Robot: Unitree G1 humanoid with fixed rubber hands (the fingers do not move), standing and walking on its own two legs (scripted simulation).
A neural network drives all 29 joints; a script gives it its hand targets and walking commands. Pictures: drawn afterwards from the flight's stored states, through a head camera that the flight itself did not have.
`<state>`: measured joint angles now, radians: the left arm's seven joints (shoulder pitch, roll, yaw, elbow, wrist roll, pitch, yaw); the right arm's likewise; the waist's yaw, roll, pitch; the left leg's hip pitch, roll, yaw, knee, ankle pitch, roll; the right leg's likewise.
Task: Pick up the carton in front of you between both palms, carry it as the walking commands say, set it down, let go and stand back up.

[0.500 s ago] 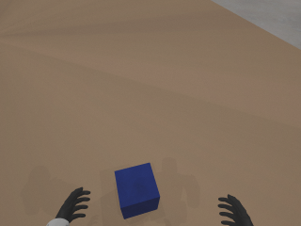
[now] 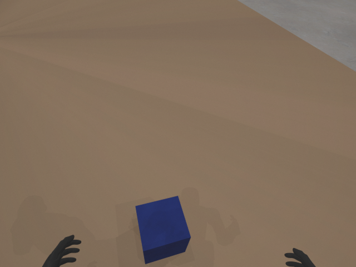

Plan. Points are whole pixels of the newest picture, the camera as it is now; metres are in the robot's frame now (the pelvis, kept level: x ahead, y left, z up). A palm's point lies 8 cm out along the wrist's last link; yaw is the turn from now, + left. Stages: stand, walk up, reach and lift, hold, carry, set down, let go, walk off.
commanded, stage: stand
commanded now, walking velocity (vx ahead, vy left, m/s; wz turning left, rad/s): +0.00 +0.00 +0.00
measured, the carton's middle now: (161, 230) +0.42 +0.05 -0.64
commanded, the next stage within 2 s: none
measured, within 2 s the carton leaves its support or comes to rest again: neither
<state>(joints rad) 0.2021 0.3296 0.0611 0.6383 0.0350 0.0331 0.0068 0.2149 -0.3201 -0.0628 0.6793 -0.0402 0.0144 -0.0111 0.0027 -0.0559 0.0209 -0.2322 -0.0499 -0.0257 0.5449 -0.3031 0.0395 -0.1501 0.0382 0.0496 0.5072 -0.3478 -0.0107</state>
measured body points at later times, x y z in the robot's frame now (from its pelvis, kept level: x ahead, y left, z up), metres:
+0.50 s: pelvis +0.01 +0.01 +0.01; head +0.01 +0.03 +0.46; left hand +0.15 +0.30 -0.10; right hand +0.13 -0.29 -0.09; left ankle -0.01 +0.09 -0.73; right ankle -0.05 -0.12 -0.73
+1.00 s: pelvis -0.02 +0.01 +0.01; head -0.02 +0.03 +0.46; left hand +0.10 +0.31 -0.11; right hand +0.08 -0.30 -0.09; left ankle -0.01 +0.09 -0.73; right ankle -0.05 -0.12 -0.73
